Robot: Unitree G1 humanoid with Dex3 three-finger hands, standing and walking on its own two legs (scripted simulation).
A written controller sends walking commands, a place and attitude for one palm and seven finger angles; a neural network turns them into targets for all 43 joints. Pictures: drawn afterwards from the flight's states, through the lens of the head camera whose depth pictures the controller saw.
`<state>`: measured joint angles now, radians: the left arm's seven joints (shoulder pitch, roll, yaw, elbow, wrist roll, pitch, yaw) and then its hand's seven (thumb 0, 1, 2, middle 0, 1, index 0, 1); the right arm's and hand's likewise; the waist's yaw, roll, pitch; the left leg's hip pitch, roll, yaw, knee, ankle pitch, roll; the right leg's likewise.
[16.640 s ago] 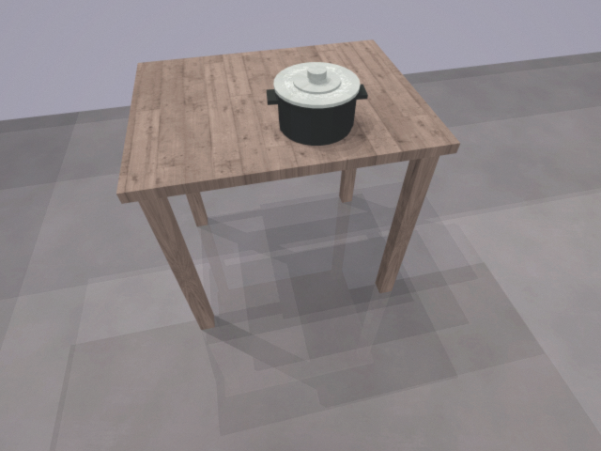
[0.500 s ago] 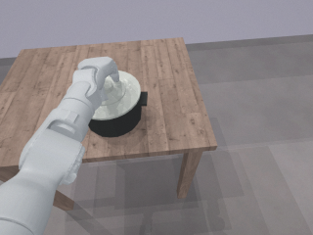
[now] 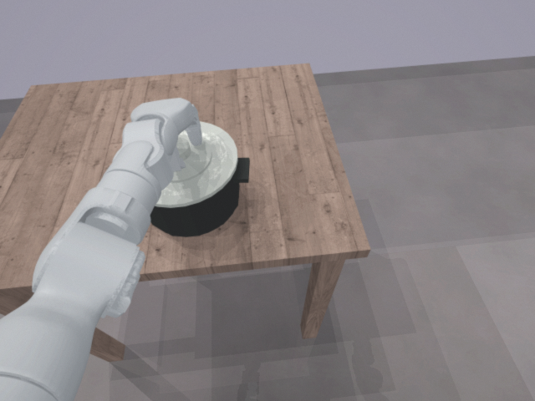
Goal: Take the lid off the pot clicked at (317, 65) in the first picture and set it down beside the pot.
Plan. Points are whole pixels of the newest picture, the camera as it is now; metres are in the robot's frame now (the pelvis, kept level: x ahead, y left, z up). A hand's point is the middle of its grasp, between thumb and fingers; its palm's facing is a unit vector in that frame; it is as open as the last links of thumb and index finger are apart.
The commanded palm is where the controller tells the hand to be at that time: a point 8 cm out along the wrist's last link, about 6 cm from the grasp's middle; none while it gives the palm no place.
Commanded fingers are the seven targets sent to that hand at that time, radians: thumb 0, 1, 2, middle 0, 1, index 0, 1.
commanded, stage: close the fingers and squeeze the knob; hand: left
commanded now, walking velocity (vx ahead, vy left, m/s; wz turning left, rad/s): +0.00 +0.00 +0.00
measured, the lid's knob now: (177, 149) +0.51 +0.12 +0.08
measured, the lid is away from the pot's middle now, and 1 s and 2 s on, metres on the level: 0.00 0.00 0.01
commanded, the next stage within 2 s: lift the lid straight up in 1.02 s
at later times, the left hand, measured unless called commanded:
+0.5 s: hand (173, 151) +0.48 +0.12 +0.11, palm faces -0.38 -0.07 -0.92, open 7.1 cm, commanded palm +0.49 +0.12 +0.16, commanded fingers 0.00 0.47 0.73 -0.74 -1.03 -0.78 -1.04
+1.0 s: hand (173, 151) +0.48 +0.12 +0.11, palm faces -0.37 -0.07 -0.93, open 7.1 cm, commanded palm +0.48 +0.12 +0.16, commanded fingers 0.00 0.67 0.89 -0.84 -1.07 -0.90 -1.06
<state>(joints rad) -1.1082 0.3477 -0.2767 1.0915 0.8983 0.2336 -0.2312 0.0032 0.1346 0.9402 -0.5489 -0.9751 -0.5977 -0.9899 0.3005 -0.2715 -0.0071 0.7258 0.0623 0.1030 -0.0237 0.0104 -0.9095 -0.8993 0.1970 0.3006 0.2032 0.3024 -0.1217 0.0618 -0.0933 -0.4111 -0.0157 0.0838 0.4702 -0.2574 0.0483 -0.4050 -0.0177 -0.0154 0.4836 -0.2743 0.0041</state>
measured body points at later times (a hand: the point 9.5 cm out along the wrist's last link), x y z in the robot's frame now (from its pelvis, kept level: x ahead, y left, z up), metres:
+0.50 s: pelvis +0.00 +0.00 +0.00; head +0.05 -0.02 +0.45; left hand +0.50 +0.12 +0.16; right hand +0.04 -0.27 -0.14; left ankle -0.02 +0.09 -0.74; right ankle -0.03 -0.12 -0.74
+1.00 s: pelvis -0.01 +0.00 +0.00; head +0.05 -0.02 +0.45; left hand +0.50 +0.12 +0.16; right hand +0.03 -0.27 -0.14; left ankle -0.02 +0.09 -0.74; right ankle -0.03 -0.12 -0.74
